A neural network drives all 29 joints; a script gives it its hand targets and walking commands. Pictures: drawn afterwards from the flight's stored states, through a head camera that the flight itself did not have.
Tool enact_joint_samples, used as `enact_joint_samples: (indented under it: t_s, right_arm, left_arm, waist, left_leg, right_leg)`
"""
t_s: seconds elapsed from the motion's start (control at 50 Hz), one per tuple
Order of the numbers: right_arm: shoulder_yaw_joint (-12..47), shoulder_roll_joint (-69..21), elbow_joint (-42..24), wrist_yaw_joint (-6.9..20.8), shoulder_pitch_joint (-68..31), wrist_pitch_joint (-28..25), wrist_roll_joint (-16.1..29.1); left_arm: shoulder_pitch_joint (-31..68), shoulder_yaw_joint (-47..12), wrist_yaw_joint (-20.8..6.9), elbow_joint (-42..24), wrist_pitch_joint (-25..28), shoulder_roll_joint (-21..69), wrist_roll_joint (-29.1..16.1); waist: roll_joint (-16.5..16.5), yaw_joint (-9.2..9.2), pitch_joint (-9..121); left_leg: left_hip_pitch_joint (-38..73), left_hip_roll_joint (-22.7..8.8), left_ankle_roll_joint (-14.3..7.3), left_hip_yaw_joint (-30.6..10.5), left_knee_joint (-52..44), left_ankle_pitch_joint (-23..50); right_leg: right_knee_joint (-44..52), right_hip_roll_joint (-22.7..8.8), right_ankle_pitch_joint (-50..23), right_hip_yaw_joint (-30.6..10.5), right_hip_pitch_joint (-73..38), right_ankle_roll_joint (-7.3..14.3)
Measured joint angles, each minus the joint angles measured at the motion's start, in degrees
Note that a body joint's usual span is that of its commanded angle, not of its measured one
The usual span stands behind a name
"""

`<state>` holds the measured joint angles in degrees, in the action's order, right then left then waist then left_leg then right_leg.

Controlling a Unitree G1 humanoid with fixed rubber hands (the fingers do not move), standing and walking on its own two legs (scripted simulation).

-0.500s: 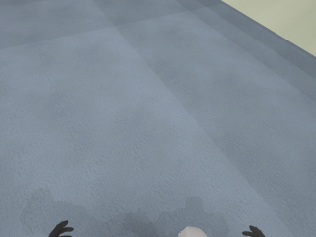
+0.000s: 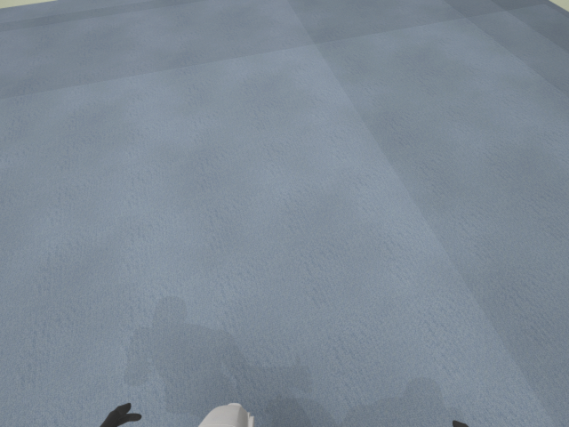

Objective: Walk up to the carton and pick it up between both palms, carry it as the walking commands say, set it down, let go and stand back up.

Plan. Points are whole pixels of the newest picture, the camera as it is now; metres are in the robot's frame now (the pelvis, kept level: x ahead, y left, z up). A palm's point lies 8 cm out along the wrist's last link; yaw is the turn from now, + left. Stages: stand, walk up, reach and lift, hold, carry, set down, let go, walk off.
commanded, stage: walk up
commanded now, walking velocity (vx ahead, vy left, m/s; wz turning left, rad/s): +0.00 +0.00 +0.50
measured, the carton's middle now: out of the picture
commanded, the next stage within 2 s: none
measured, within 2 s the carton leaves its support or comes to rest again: neither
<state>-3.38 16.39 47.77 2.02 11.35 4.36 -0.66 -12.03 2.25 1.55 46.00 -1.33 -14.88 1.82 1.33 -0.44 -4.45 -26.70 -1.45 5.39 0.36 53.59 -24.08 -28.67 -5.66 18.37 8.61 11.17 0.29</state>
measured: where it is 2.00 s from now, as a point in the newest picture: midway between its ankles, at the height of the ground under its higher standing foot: outside the picture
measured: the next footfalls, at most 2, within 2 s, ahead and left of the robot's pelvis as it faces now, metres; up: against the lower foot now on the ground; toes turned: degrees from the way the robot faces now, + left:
left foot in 0.16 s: +0.02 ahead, +0.15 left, +0.00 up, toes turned +11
right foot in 0.60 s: +0.10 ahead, -0.07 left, +0.00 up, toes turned +15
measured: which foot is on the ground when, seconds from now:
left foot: up 0.00-0.14, down 0.16-0.58, up 0.60-0.98, down 1.00-1.00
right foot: down 0.00-0.16, up 0.18-0.58, down 0.60-1.00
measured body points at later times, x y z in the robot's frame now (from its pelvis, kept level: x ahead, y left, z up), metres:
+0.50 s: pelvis +0.01 +0.04 +0.00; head +0.05 +0.06 +0.45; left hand +0.06 +0.33 -0.13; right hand +0.17 -0.21 -0.12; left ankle -0.01 +0.14 -0.74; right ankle +0.06 -0.10 -0.70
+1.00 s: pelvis +0.00 +0.04 -0.01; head +0.05 +0.07 +0.43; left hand -0.09 +0.32 -0.14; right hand +0.28 -0.10 -0.12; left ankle -0.06 +0.14 -0.74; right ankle +0.06 -0.08 -0.74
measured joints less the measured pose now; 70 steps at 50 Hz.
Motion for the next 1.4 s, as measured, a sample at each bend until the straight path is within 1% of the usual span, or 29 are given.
enact_joint_samples:
  t_s: [0.06,0.12,0.14,0.16,0.18,0.22,0.26,0.3,0.42,0.54,0.6,0.64,0.66,0.7,0.74,0.8,0.86,0.94,0.98,1.0,1.02,1.06,1.1,1.14,1.2,1.32,1.36,1.38,1.4]
  right_arm:
    - [0.4,0.4,-0.7,0.2,-2.5,-0.1,0.7]
    - [0.5,1.1,-1.4,0.3,-4.7,-0.6,1.1]
    - [0.6,1.5,-1.8,0.2,-5.2,-0.9,1.0]
    - [0.5,1.9,-2.2,0.2,-5.6,-1.4,0.7]
    - [0.4,1.9,-2.2,0.0,-6.0,-2.0,0.5]
    - [0.5,1.9,-2.3,-0.7,-5.7,-2.8,0.5]
    - [0.4,1.6,-1.7,-1.3,-4.7,-2.7,0.4]
    - [0.3,1.0,-1.2,-1.5,-3.7,-2.4,0.2]
    - [0.2,-0.5,-0.7,-1.6,-1.0,-2.1,-0.3]
    - [-0.4,-0.1,-0.9,-1.7,0.1,-1.7,-0.7]
    - [-0.5,0.7,-1.4,-1.8,0.7,-1.6,-0.6]
    - [-1.0,1.1,-1.6,-1.8,0.4,-1.2,-0.9]
    - [-1.2,1.1,-1.6,-1.7,0.2,-1.0,-1.0]
    - [-1.5,1.1,-1.6,-1.2,-0.4,-0.8,-1.0]
    - [-1.7,1.1,-1.8,-0.6,-0.8,-0.6,-0.8]
    - [-1.3,1.0,-2.3,0.0,-1.6,-0.3,-0.5]
    - [-0.6,0.7,-3.0,0.4,-3.0,-0.1,-0.1]
    - [0.4,0.4,-4.0,0.6,-5.1,-0.5,0.5]
    - [0.7,0.5,-4.4,0.4,-5.8,-1.1,0.6]
    - [0.8,0.5,-4.5,0.3,-6.0,-1.7,0.4]
    - [0.9,0.3,-4.5,-0.1,-6.0,-2.2,0.2]
    - [1.1,0.2,-4.3,-1.0,-4.8,-2.9,0.2]
    - [1.1,-0.2,-3.3,-1.6,-3.2,-2.9,0.3]
    - [1.2,-0.5,-2.3,-1.8,-2.0,-2.8,0.4]
    - [1.1,-0.7,-1.6,-1.9,-0.6,-2.9,0.1]
    - [0.7,0.0,-1.2,-1.5,1.5,-2.6,-0.9]
    - [0.3,1.0,-1.7,0.0,2.2,-1.5,-1.4]
    - [0.3,1.4,-2.1,0.7,2.4,-1.2,-1.6]
    - [0.2,1.9,-2.3,1.3,1.9,-1.1,-1.8]
  left_arm:
    - [-1.0,0.1,-0.1,-0.1,0.1,0.0,0.1]
    - [-2.2,0.5,-0.3,0.3,-0.2,-0.7,0.0]
    - [-2.7,0.6,-0.4,0.5,-0.2,-1.1,-0.2]
    - [-3.4,0.6,-0.5,0.5,-0.4,-1.5,-0.4]
    - [-3.4,0.6,-0.5,0.7,-0.6,-2.2,-0.5]
    - [-2.3,0.6,-0.4,1.0,-1.4,-2.9,-0.4]
    - [-0.9,0.6,-0.6,1.1,-1.6,-3.2,-0.6]
    - [0.3,0.5,-0.9,1.1,-1.6,-3.2,-0.7]
    - [2.5,0.1,-1.1,0.4,-2.2,-2.6,-0.8]
    - [3.7,-0.5,-0.6,-0.8,-1.5,-1.6,-1.2]
    - [3.1,-0.7,-0.1,-1.9,-0.3,-1.3,-1.1]
    - [2.6,-1.0,0.0,-1.7,-0.1,-0.6,-0.6]
    - [2.2,-1.1,-0.1,-1.4,-0.2,-0.4,-0.4]
    - [1.3,-1.1,-0.1,-0.7,-0.2,-0.2,-0.4]
    - [0.6,-0.9,0.0,-0.3,0.0,-0.1,-0.4]
    - [-0.2,-0.6,0.0,-0.3,0.3,-0.2,-0.3]
    - [-1.2,-0.3,-0.1,-0.4,0.4,-0.5,0.2]
    - [-2.2,0.1,-0.4,-0.3,0.2,-1.0,0.6]
    - [-2.8,0.5,-0.6,-0.2,-0.2,-1.4,0.2]
    - [-3.0,0.7,-0.7,-0.2,-0.4,-1.8,0.0]
    - [-2.5,0.7,-0.8,0.0,-0.8,-2.2,0.0]
    - [-0.7,0.7,-0.6,-0.1,-1.8,-2.5,-0.2]
    - [1.1,0.4,-0.8,-0.7,-1.8,-2.5,-0.6]
    - [2.5,0.4,-1.2,-1.4,-1.6,-2.5,-0.8]
    - [3.8,0.5,-1.4,-2.2,-1.9,-2.5,-0.9]
    - [5.8,0.3,-1.0,-3.3,-1.9,-2.5,-1.1]
    - [4.9,-0.2,-0.2,-2.7,-0.8,-2.5,-1.6]
    - [3.8,-0.1,0.4,-2.6,0.0,-2.9,-1.4]
    - [2.8,0.1,1.0,-1.8,0.6,-2.8,-1.1]
  waist:
    - [-0.6,0.6,-0.6]
    - [-1.5,1.5,-0.9]
    - [-1.6,1.67,-0.8]
    - [-1.5,1.75,-0.4]
    - [-2.1,1.71,-0.6]
    - [-2.3,1.56,-1.0]
    - [-2.2,1.33,-1.2]
    - [-2.3,0.91,-1.3]
    - [-2.2,-0.55,-0.3]
    - [-1.4,-1.64,0.8]
    - [-1.3,-0.66,1.6]
    - [0.0,-0.27,1.0]
    - [0.3,-0.1,0.7]
    - [0.6,0.39,0.4]
    - [0.7,1.03,0.3]
    - [0.3,1.88,0.0]
    - [-0.2,2.35,-0.4]
    - [-1.0,2.82,-0.8]
    - [-1.5,2.57,-0.9]
    - [-2.0,2.35,-1.0]
    - [-2.9,2.12,-1.3]
    - [-3.0,1.59,-1.7]
    - [-3.1,1.37,-1.8]
    - [-3.3,0.94,-1.9]
    - [-3.2,0.01,-1.4]
    - [-2.5,-2.0,0.4]
    - [-1.8,-2.49,1.9]
    - [-2.2,-2.24,2.9]
    - [-1.5,-2.0,2.9]
  left_leg:
    - [3.4,-0.8,-0.1,1.8,-6.8,-0.3]
    - [7.7,-0.2,-0.9,4.0,-14.2,1.7]
    - [9.7,0.1,-1.6,4.8,-18.1,4.3]
    - [11.1,0.2,-3.5,5.1,-21.0,8.3]
    - [10.4,0.7,-5.5,4.9,-20.1,8.0]
    - [9.3,0.9,-7.3,3.5,-18.3,5.8]
    - [9.9,1.0,-7.5,2.1,-20.2,6.2]
    - [11.0,1.2,-7.2,0.9,-22.9,8.0]
    - [12.1,2.1,-7.3,-2.4,-26.8,10.6]
    - [11.4,3.4,-6.2,-5.3,-26.3,10.7]
    - [9.5,4.5,-5.5,-5.9,-22.3,8.5]
    - [6.0,4.5,-4.6,-5.4,-12.6,-0.6]
    - [4.3,4.4,-4.1,-4.6,-7.2,-3.0]
    - [1.4,3.9,-3.1,-3.1,1.6,-3.0]
    - [-0.2,3.0,-2.1,-2.1,6.4,-1.1]
    - [0.0,1.7,-1.2,-1.3,5.8,0.0]
    - [2.3,0.4,-1.0,-0.5,-1.5,-0.7]
    - [6.9,-0.2,-1.2,1.5,-13.3,-0.6]
    - [10.3,0.4,-1.9,2.7,-20.4,4.4]
    - [11.2,1.0,-3.7,2.7,-22.5,8.9]
    - [10.5,1.7,-5.3,2.4,-21.3,9.4]
    - [9.7,1.9,-7.0,0.7,-19.8,7.5]
    - [10.5,2.0,-7.4,-0.6,-21.8,7.7]
    - [11.6,2.2,-7.2,-1.6,-24.3,9.2]
    - [12.4,2.7,-7.5,-3.0,-26.3,10.5]
    - [11.7,4.5,-7.3,-5.8,-26.2,10.6]
    - [10.3,5.7,-7.6,-6.6,-22.8,7.5]
    - [8.4,6.8,-8.0,-6.3,-18.5,2.6]
    - [5.8,6.8,-7.6,-5.9,-12.0,0.0]
  right_leg:
    - [-1.0,-1.5,0.9,1.8,-0.5,-0.9]
    - [-2.9,-3.1,2.2,3.4,-0.5,-2.2]
    - [-4.4,-3.7,3.0,3.9,-0.1,-2.7]
    - [-7.0,-4.0,3.9,4.3,1.0,-3.1]
    - [-11.5,-4.0,6.4,2.7,3.0,-3.2]
    - [-22.8,-1.4,13.0,-2.2,8.1,-3.8]
    - [-29.2,0.4,12.2,-4.9,12.1,-4.3]
    - [-31.0,1.0,8.6,-6.3,14.8,-4.5]
    - [-23.5,2.1,4.8,-8.1,15.9,-4.7]
    - [-12.2,4.2,4.4,-7.3,10.8,-3.8]
    - [-1.5,4.2,-2.5,-6.6,5.5,-2.3]
    - [-3.0,4.1,-3.3,-5.3,5.6,-0.1]
    - [-2.8,3.7,-2.9,-4.7,5.1,0.5]
    - [-1.4,2.7,-2.8,-3.8,3.9,0.8]
    - [-0.2,1.8,-3.2,-2.9,3.1,0.6]
    - [0.5,0.4,-3.4,-1.5,2.6,0.3]
    - [0.5,-0.7,-3.0,0.2,2.3,-0.2]
    - [-0.9,-2.2,-2.1,2.7,2.3,-1.4]
    - [-3.4,-3.2,-0.6,3.9,2.8,-2.4]
    - [-6.1,-4.1,0.6,4.1,3.7,-2.8]
    - [-10.6,-4.1,4.7,2.5,5.4,-3.1]
    - [-21.8,-1.1,11.9,-2.4,9.7,-3.6]
    - [-28.3,0.9,10.3,-4.9,13.1,-3.9]
    - [-30.5,1.7,6.9,-6.0,15.2,-4.5]
    - [-28.9,2.5,5.1,-6.9,16.1,-4.9]
    - [-16.6,3.6,5.9,-7.5,12.6,-3.9]
    - [-9.1,2.6,4.8,-5.6,8.4,-3.8]
    - [-4.5,1.5,3.1,-5.5,6.2,-3.5]
    - [-4.7,1.2,-0.5,-5.0,6.2,-3.1]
